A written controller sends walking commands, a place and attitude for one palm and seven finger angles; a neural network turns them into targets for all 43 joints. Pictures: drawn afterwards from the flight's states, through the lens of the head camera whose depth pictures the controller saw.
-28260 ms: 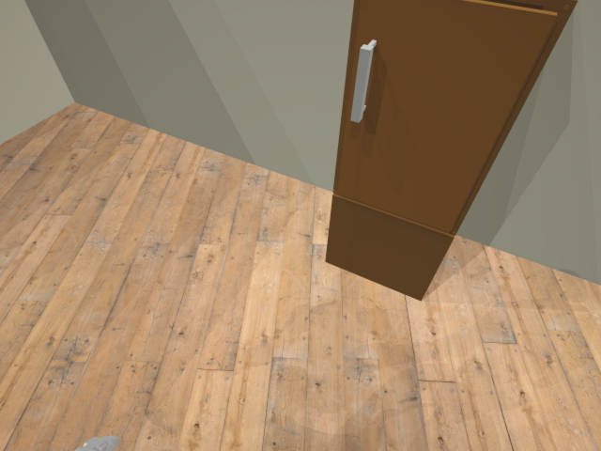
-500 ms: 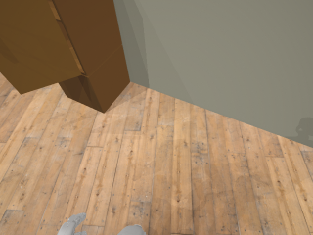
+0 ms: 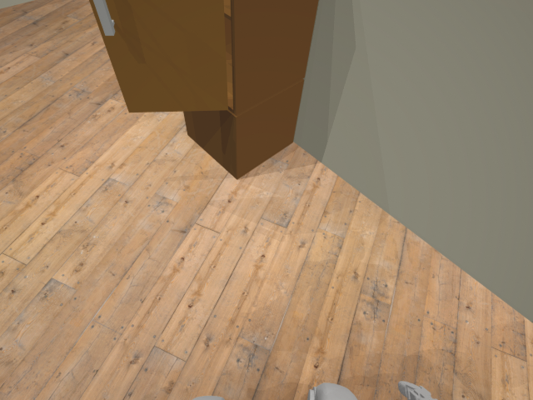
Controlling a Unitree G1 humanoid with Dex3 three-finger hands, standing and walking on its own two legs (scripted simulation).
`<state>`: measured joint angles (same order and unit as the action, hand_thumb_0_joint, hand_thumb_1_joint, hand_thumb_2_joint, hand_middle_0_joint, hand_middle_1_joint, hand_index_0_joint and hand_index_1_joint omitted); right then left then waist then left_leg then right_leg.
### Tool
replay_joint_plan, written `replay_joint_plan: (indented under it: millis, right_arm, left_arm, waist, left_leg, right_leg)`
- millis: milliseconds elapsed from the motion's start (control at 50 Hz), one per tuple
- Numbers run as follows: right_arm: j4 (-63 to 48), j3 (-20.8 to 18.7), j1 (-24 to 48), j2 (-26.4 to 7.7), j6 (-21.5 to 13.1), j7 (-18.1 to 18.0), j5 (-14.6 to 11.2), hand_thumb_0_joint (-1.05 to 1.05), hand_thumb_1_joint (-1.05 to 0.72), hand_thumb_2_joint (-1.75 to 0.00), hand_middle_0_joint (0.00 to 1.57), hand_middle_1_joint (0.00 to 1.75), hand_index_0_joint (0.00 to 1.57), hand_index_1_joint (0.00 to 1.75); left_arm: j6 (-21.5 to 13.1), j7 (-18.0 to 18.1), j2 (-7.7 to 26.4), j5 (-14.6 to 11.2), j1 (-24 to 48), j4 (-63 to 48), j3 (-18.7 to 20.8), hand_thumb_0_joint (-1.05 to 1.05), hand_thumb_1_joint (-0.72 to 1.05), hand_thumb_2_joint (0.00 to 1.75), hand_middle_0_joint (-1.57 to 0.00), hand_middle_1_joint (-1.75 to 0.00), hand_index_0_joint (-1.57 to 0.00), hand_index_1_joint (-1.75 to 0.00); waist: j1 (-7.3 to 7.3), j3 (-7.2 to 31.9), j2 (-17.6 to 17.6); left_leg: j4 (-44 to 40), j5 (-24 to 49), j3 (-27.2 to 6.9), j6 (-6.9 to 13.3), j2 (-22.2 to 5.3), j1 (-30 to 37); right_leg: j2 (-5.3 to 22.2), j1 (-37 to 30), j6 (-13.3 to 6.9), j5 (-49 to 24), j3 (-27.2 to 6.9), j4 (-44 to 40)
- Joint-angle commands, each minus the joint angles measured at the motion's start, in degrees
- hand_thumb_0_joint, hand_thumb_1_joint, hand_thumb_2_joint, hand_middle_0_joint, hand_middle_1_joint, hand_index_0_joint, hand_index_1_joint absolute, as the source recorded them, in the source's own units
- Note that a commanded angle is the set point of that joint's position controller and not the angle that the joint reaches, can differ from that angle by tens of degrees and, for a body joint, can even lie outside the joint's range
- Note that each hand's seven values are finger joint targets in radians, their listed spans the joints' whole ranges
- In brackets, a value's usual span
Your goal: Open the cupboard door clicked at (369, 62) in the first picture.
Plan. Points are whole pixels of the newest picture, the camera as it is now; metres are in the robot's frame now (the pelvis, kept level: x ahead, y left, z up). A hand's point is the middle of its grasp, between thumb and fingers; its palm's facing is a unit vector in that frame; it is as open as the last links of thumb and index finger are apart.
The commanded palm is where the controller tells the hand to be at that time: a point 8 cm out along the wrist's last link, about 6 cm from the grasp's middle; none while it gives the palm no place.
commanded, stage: turn to face it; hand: left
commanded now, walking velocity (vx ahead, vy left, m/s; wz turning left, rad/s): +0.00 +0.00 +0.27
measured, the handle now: out of the picture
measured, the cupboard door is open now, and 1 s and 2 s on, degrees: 53 53 53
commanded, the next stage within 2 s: take the last steps up to it in 0.26 s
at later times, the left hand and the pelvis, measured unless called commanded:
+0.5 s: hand out of the picture +0.03 +0.14 -0.15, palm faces +0.21 -0.95 -0.23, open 7.3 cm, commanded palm none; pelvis +0.01 -0.05 +0.01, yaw +10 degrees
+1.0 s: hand out of the picture +0.05 +0.26 -0.17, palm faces +0.31 -0.94 -0.18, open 7.4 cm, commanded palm none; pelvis +0.08 +0.07 +0.01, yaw +13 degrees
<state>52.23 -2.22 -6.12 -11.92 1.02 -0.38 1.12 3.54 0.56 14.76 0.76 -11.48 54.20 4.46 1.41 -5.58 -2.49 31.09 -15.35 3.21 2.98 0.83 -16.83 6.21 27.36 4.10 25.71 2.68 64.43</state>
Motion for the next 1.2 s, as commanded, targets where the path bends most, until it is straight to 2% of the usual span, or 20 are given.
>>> replay_joint_plan:
  millis: [0, 120, 200, 220, 240, 260, 280, 360, 460, 560, 640, 700, 720, 740, 760, 800, 840, 900, 1060, 1180]
  right_arm:
    - [-1.67, -2.70, -4.47, -10.17, -0.75, -0.74, 0.22, 0.00, -0.90, -0.90, 0.20, 0.30, 0.20, 0.30]
    - [-0.62, -3.05, -5.05, -10.35, -0.17, -0.55, 0.55, 0.00, -0.90, -0.90, 0.20, 0.30, 0.20, 0.30]
    - [-0.21, -3.03, -3.67, -8.80, 0.07, -0.43, -0.12, 0.00, -0.90, -0.90, 0.20, 0.30, 0.20, 0.30]
    - [-0.32, -2.87, -4.52, -6.67, -0.09, -0.07, -0.63, 0.00, -0.90, -0.90, 0.20, 0.30, 0.20, 0.30]
    - [-1.02, -2.17, -4.85, -3.19, -0.17, 0.27, -0.87, 0.00, -0.90, -0.90, 0.20, 0.30, 0.20, 0.30]
    - [-1.33, -2.50, -2.51, -4.65, 0.71, 0.09, -0.46, 0.00, -0.90, -0.90, 0.20, 0.30, 0.20, 0.30]
    - [-0.56, -2.74, -2.13, -4.84, 1.28, -0.01, -0.20, 0.00, -0.90, -0.90, 0.20, 0.30, 0.20, 0.30]
    - [2.60, -2.34, -3.74, -2.99, 1.77, 0.56, -0.40, 0.00, -0.90, -0.90, 0.20, 0.30, 0.20, 0.30]
    - [2.06, -2.27, -0.31, -2.54, 1.32, 1.55, 0.11, 0.00, -0.90, -0.90, 0.20, 0.30, 0.20, 0.30]
    - [0.42, -1.84, 4.00, -2.30, 0.53, 2.45, 0.03, 0.00, -0.90, -0.90, 0.20, 0.30, 0.20, 0.30]
    - [-0.54, -1.33, 4.74, -1.51, -0.13, 3.08, -0.16, 0.00, -0.90, -0.90, 0.20, 0.30, 0.20, 0.30]
    - [1.62, -1.17, -3.14, -2.42, -1.24, 2.66, -0.01, 0.00, -0.90, -0.90, 0.20, 0.30, 0.20, 0.30]
    - [3.37, -1.83, -9.52, -5.13, -1.72, 2.07, 0.01, 0.00, -0.90, -0.90, 0.20, 0.30, 0.20, 0.30]
    - [5.17, -3.41, -16.89, -10.93, -2.23, 1.16, 0.65, 0.00, -0.90, -0.90, 0.20, 0.30, 0.20, 0.30]
    - [6.58, -4.23, -24.13, -14.98, -2.01, 0.14, 0.84, 0.00, -0.90, -0.90, 0.20, 0.30, 0.20, 0.30]
    - [5.43, -3.22, -18.23, -12.08, -2.19, -0.72, 0.57, 0.00, -0.90, -0.90, 0.20, 0.30, 0.20, 0.30]
    - [3.69, -1.69, -12.23, -7.00, -3.10, -0.81, 0.42, 0.00, -0.90, -0.90, 0.20, 0.30, 0.20, 0.30]
    - [5.19, -0.71, -13.36, -4.43, -4.70, -0.92, 0.01, 0.00, -0.90, -0.90, 0.20, 0.30, 0.20, 0.30]
    - [9.18, -0.31, -19.91, -3.29, -5.29, -1.38, 0.35, 0.00, -0.90, -0.90, 0.20, 0.30, 0.20, 0.30]
    - [12.57, -0.01, -23.57, -4.14, -4.87, -1.60, 0.85, 0.00, -0.90, -0.90, 0.20, 0.30, 0.20, 0.30]
  left_arm:
    - [-1.60, 0.02, 1.81, 0.29, -0.67, -3.61, 0.12, 0.00, 0.90, 0.90, -0.20, -0.30, -0.20, -0.30]
    - [-2.19, 0.05, 0.90, 0.11, 0.80, -4.36, -0.45, 0.00, 0.90, 0.90, -0.20, -0.30, -0.20, -0.30]
    - [-3.39, 0.59, 1.68, -0.17, -4.62, -2.30, -0.21, 0.00, 0.90, 0.90, -0.20, -0.30, -0.20, -0.30]
    - [-4.12, 0.95, 4.64, 0.26, -5.74, -1.85, 0.27, 0.00, 0.90, 0.90, -0.20, -0.30, -0.20, -0.30]
    - [-4.54, 1.29, 8.43, 0.80, -6.53, -1.31, 0.90, 0.00, 0.90, 0.90, -0.20, -0.30, -0.20, -0.30]
    - [-4.67, 1.30, 8.60, 0.60, -6.33, -1.71, 0.63, 0.00, 0.90, 0.90, -0.20, -0.30, -0.20, -0.30]
    - [-4.91, 1.50, 7.22, 0.48, -4.70, -1.63, 0.34, 0.00, 0.90, 0.90, -0.20, -0.30, -0.20, -0.30]
    - [-5.13, 1.46, 3.69, 0.28, -3.38, -1.67, -0.44, 0.00, 0.90, 0.90, -0.20, -0.30, -0.20, -0.30]
    - [-6.09, 1.05, 4.19, 0.57, -8.77, 0.83, 0.43, 0.00, 0.90, 0.90, -0.20, -0.30, -0.20, -0.30]
    - [-6.74, 0.52, 5.27, 1.02, -11.94, 3.77, 0.96, 0.00, 0.90, 0.90, -0.20, -0.30, -0.20, -0.30]
    - [-6.61, 0.09, 6.16, 1.37, -11.50, 4.97, 1.10, 0.00, 0.90, 0.90, -0.20, -0.30, -0.20, -0.30]
    - [-6.17, -0.18, 6.48, 0.96, -8.43, 5.22, 1.11, 0.00, 0.90, 0.90, -0.20, -0.30, -0.20, -0.30]
    - [-6.08, -0.50, 5.35, 0.91, -6.93, 4.99, 0.92, 0.00, 0.90, 0.90, -0.20, -0.30, -0.20, -0.30]
    - [-5.70, -1.01, 1.75, 0.44, -7.19, 3.59, 0.26, 0.00, 0.90, 0.90, -0.20, -0.30, -0.20, -0.30]
    - [-5.65, -0.91, -0.76, 0.59, -2.98, 0.53, -0.74, 0.00, 0.90, 0.90, -0.20, -0.30, -0.20, -0.30]
    - [-5.51, -0.65, -1.10, 0.64, 0.65, 0.44, -0.88, 0.00, 0.90, 0.90, -0.20, -0.30, -0.20, -0.30]
    - [-5.15, -1.37, -1.10, 0.92, -2.49, 3.13, -0.78, 0.00, 0.90, 0.90, -0.20, -0.30, -0.20, -0.30]
    - [-4.66, -1.40, -2.03, 0.79, -5.40, 4.54, -0.93, 0.00, 0.90, 0.90, -0.20, -0.30, -0.20, -0.30]
    - [-4.32, -1.67, -2.69, 0.57, 4.91, 0.61, -1.20, 0.00, 0.90, 0.90, -0.20, -0.30, -0.20, -0.30]
    - [-4.80, -1.82, -2.60, 0.39, 9.35, -2.08, -1.47, 0.00, 0.90, 0.90, -0.20, -0.30, -0.20, -0.30]
  waist:
    - [-2.13, 7.92, 8.84]
    - [-2.59, 8.01, 12.20]
    - [0.24, 9.88, 8.49]
    - [0.49, 10.57, 2.27]
    - [0.46, 9.77, -10.62]
    - [1.55, 7.93, -11.19]
    - [0.56, 5.88, -13.65]
    - [-0.94, 5.10, -6.23]
    - [1.74, 3.21, -4.97]
    - [3.12, 1.57, -5.98]
    - [2.66, 1.14, -8.20]
    - [-1.66, 2.50, -5.34]
    - [-4.72, 5.24, 0.52]
    - [-7.80, 8.94, 15.53]
    - [-10.56, 8.16, 21.02]
    - [-7.36, 4.99, 14.84]
    - [-3.33, 1.06, 8.49]
    - [-1.15, 2.23, 8.46]
    - [-2.02, -0.78, 7.30]
    - [-2.46, -1.71, 7.18]
  left_leg:
    - [-12.39, 24.17, -12.97, 7.19, -15.19, 7.74]
    - [-10.75, 22.57, -15.03, 6.80, -14.16, 6.66]
    - [-5.29, 17.37, -14.77, 3.03, -10.32, 1.39]
    - [-0.11, 9.75, -11.52, -0.08, -6.73, -4.53]
    - [9.35, -7.64, -3.82, -3.74, 1.11, -11.78]
    - [20.54, -19.32, -4.80, -4.21, 0.99, -11.66]
    - [27.44, -18.65, -6.31, -4.25, -0.10, -12.92]
    - [33.43, -9.39, -4.44, -5.66, -1.28, -14.20]
    - [28.15, -6.78, -2.92, -6.19, -3.51, -17.85]
    - [19.42, -6.79, -1.10, -5.76, -4.55, -18.30]
    - [10.01, -7.04, 1.77, -4.54, -3.28, -10.38]
    - [-2.53, -0.71, 6.41, -3.63, -0.10, 7.53]
    - [-6.55, -1.62, 5.09, -2.96, -0.80, 17.21]
    - [-10.11, -6.27, -11.26, 1.49, -12.79, 26.89]
    - [-17.46, -5.89, -24.85, 6.88, -22.10, 27.04]
    - [-19.43, -9.97, -24.17, 9.65, -23.02, 18.69]
    - [-21.25, -4.25, -15.77, 7.05, -18.85, 11.13]
    - [-20.73, 14.64, -7.08, 6.19, -15.36, 12.82]
    - [-20.29, 27.17, -3.72, 6.86, -15.51, 16.83]
    - [-14.53, 35.95, -2.17, 5.86, -15.62, 16.23]
  right_leg:
    - [-0.43, 0.78, 0.39, -2.44, -1.45, -4.54]
    - [-3.50, -6.18, -0.36, -0.51, 0.52, -19.40]
    - [-3.81, -19.77, -1.41, -13.51, 1.00, -39.42]
    - [2.56, -26.88, -3.04, -17.65, -5.23, -44.34]
    - [14.74, -29.25, -8.52, -25.59, -16.49, -46.63]
    - [20.23, -22.85, -13.60, -32.44, -18.41, -47.36]
    - [18.02, -20.33, -14.51, -37.72, -17.20, -46.54]
    - [11.29, -23.18, -11.18, -43.13, -5.16, -44.06]
    - [15.03, -26.48, -11.25, -22.60, -7.09, -49.69]
    - [17.33, -27.99, -11.92, -16.31, -6.15, -51.57]
    - [16.85, -22.91, -10.83, -12.80, -2.92, -50.93]
    - [12.96, -13.11, -7.88, -10.67, 2.23, -45.29]
    - [9.91, -8.29, -6.15, -10.04, 5.05, -36.80]
    - [2.78, 2.11, -3.19, -1.99, 10.55, -20.65]
    - [-2.11, 11.75, -2.61, 10.60, 7.75, -5.75]
    - [1.36, 15.83, -4.63, 4.32, -0.44, 5.40]
    - [2.87, 11.49, -4.46, -4.19, -1.46, 5.11]
    - [1.78, 9.04, -3.56, -9.96, -0.91, 1.86]
    - [0.67, 10.06, -3.85, -15.21, 0.60, -13.24]
    - [-3.13, -0.95, -6.60, -11.15, 3.87, -25.14]
